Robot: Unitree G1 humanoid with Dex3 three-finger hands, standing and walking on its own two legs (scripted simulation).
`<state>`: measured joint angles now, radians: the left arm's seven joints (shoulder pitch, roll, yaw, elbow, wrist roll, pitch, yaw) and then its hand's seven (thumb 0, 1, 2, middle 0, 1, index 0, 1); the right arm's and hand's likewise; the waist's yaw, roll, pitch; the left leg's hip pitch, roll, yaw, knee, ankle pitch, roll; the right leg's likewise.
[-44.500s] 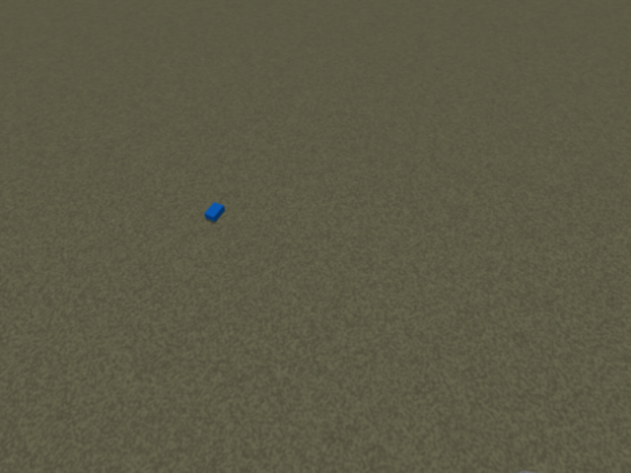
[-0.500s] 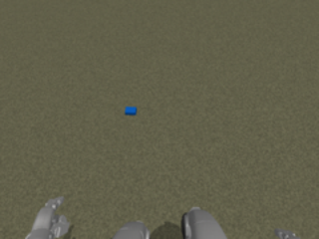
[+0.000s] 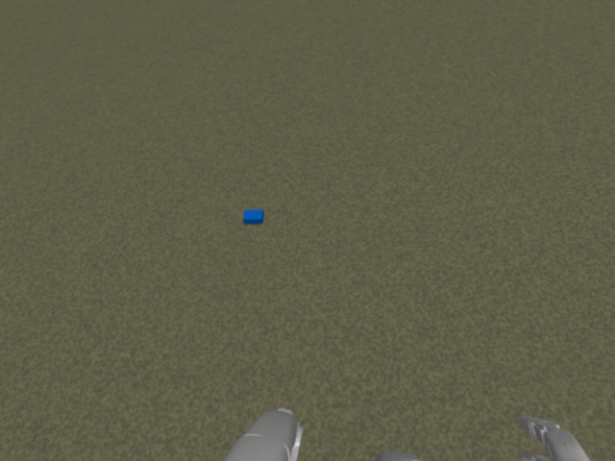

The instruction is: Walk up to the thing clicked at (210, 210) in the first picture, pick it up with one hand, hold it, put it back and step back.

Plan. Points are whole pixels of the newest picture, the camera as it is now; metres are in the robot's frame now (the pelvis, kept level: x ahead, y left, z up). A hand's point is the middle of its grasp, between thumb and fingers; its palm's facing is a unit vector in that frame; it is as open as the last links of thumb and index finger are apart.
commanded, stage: step back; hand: left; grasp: from above
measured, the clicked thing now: (253, 216) +1.05 +0.34 -0.75
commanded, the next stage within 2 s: stand in 1.02 s
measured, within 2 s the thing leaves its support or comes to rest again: neither
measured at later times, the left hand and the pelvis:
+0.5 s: hand out of the picture +0.01 +0.29 -0.14, palm faces +0.06 -0.91 -0.41, open 7.3 cm; pelvis -0.02 +0.00 -0.01, yaw +4 degrees
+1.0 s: hand out of the picture +0.09 +0.32 -0.16, palm faces +0.06 -0.92 -0.39, open 7.3 cm; pelvis +0.03 +0.04 -0.01, yaw +4 degrees
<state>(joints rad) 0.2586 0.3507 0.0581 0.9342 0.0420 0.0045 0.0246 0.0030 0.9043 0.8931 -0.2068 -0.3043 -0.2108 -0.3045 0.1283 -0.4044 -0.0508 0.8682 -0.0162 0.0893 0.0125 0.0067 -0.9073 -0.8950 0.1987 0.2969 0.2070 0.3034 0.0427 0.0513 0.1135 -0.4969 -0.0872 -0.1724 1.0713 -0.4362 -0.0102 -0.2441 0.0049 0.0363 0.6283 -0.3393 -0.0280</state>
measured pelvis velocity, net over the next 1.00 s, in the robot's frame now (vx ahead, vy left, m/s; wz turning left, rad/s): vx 0.03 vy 0.04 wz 0.06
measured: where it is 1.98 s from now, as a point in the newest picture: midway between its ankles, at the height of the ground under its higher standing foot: outside the picture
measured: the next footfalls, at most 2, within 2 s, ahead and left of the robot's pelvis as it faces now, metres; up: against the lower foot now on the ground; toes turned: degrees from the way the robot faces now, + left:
left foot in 0.20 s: -0.01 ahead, +0.16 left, +0.00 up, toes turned +3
right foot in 0.48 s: +0.07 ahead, -0.09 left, +0.00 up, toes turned +3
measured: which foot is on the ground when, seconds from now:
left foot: up 0.00-0.18, down 0.20-0.50, up 0.52-0.80, down 0.82-1.00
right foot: down 0.00-0.24, up 0.26-0.46, down 0.48-1.00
